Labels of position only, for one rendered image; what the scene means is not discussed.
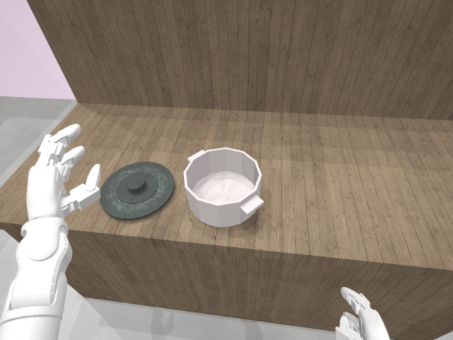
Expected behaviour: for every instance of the right robot hand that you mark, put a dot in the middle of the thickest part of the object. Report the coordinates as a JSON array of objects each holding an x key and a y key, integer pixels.
[{"x": 369, "y": 326}]

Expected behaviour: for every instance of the left robot hand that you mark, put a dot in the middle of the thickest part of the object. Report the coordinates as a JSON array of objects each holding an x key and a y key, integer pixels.
[{"x": 45, "y": 179}]

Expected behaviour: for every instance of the pot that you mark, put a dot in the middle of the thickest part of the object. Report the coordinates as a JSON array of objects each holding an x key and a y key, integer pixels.
[{"x": 223, "y": 186}]

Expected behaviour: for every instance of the table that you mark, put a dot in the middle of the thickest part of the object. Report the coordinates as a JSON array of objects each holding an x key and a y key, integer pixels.
[{"x": 347, "y": 107}]

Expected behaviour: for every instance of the knob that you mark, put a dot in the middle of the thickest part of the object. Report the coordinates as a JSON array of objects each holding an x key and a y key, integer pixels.
[{"x": 135, "y": 183}]

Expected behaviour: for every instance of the lid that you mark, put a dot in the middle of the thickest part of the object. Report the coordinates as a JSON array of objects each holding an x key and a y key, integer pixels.
[{"x": 122, "y": 204}]

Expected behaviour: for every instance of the left robot forearm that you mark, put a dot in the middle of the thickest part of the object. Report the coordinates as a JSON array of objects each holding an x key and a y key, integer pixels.
[{"x": 35, "y": 302}]

